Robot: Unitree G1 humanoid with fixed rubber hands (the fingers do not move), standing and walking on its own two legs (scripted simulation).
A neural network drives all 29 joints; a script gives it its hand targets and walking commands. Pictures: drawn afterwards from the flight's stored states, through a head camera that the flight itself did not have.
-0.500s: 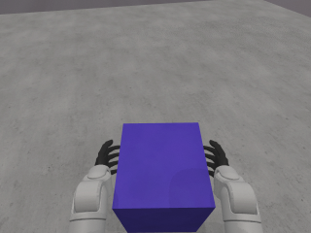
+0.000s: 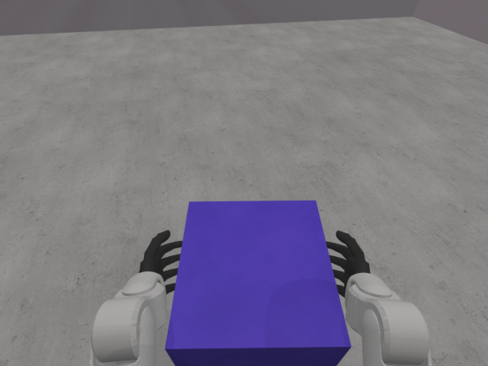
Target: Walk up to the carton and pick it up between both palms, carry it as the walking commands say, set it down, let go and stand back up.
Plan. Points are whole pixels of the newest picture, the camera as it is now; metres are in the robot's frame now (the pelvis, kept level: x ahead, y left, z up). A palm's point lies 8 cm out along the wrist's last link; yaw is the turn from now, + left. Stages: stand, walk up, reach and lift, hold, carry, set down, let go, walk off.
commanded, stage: carry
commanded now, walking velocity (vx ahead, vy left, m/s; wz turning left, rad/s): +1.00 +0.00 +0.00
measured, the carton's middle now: (253, 300) +0.24 +0.01 +0.01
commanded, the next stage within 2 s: none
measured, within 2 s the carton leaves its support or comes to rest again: neither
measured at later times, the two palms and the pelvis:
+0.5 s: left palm (181, 152) +0.55 +0.17 +0.08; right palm (310, 166) +0.52 -0.11 +0.07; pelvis +0.31 +0.05 +0.00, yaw -3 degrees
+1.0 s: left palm (197, 74) +0.98 +0.20 +0.08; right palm (282, 72) +1.01 -0.09 +0.08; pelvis +0.76 +0.03 +0.01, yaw +2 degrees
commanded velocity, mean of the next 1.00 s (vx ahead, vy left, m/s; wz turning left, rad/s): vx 1.00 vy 0.00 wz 0.00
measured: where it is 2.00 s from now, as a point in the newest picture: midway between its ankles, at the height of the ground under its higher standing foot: (236, 182)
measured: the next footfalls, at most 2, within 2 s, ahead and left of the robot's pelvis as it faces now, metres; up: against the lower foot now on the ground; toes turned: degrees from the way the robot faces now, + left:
left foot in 0.34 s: +0.32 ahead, +0.14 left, +0.00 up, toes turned +8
right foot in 0.72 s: +0.72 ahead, -0.11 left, +0.00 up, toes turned -6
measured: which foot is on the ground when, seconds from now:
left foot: down 0.00-0.18, up 0.20-0.32, down 0.34-0.78, up 0.80-1.00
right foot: down 0.00-0.40, up 0.42-0.70, down 0.72-1.00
